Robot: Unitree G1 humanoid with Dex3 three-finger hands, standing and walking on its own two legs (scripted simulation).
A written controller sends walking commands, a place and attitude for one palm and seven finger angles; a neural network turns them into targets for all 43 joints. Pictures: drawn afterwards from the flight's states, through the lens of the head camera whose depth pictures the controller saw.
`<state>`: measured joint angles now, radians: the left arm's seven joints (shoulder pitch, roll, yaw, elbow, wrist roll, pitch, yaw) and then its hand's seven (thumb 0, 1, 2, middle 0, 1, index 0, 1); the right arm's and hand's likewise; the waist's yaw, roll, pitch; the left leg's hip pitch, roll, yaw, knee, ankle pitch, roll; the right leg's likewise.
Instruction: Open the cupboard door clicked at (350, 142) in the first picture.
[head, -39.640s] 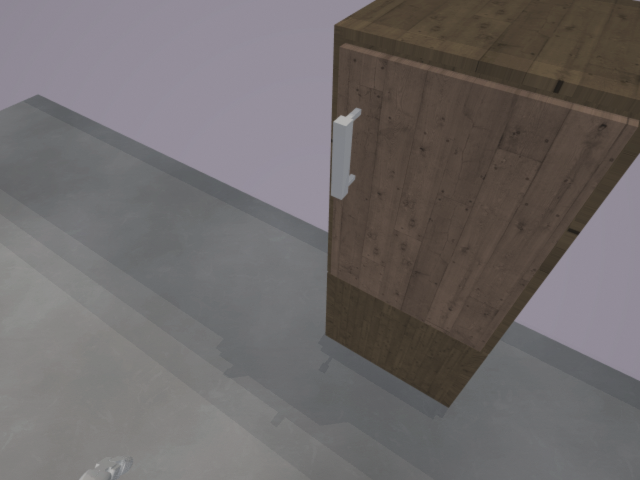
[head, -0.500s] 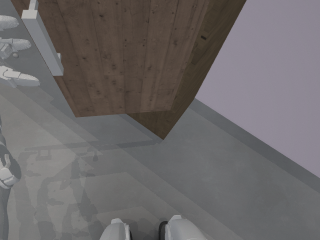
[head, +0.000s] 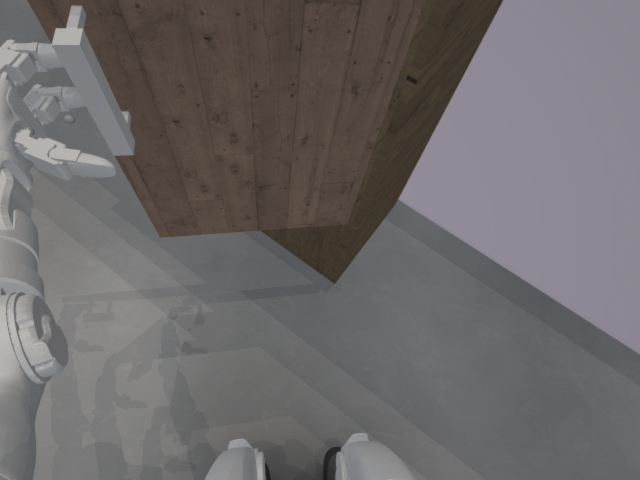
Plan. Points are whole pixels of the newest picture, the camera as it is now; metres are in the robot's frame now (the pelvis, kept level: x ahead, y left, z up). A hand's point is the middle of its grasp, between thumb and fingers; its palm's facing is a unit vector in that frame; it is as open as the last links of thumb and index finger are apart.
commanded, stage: slide the fingers in behind the handle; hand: left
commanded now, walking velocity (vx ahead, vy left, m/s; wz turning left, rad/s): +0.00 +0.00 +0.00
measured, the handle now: (102, 87) +0.56 +0.22 +0.10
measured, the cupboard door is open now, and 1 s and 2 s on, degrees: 44 43 43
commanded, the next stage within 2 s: close the thumb around the handle in 1.10 s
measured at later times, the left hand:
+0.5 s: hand (101, 114) +0.51 +0.22 +0.10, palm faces +0.05 -1.00 -0.01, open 13.8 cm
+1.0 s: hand (116, 117) +0.51 +0.20 +0.10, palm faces +0.06 -1.00 -0.01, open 14.0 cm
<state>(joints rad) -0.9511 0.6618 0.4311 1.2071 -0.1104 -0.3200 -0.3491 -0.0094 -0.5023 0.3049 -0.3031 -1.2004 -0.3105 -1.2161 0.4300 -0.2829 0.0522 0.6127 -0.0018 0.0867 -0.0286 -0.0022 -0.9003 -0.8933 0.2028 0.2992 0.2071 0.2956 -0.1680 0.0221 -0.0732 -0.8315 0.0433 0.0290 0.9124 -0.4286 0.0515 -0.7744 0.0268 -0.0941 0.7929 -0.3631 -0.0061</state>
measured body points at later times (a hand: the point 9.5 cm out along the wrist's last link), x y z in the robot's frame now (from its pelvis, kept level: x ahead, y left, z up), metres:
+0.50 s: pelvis +0.00 -0.01 +0.00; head +0.12 +0.01 +0.43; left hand +0.51 +0.27 +0.10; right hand -0.01 -0.28 -0.10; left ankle +0.00 +0.08 -0.69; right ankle +0.00 -0.12 -0.69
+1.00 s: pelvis +0.00 -0.01 +0.00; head +0.11 +0.01 +0.44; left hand +0.50 +0.26 +0.11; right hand -0.01 -0.27 -0.11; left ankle +0.00 +0.08 -0.69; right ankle +0.00 -0.12 -0.69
